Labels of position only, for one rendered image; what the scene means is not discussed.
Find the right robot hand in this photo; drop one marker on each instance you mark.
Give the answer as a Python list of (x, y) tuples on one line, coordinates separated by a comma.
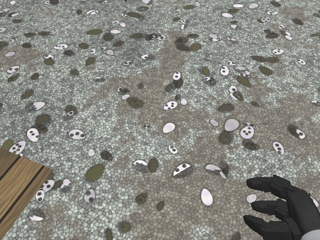
[(298, 214)]

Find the right robot forearm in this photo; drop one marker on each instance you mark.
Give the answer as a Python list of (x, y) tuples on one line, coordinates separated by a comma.
[(312, 235)]

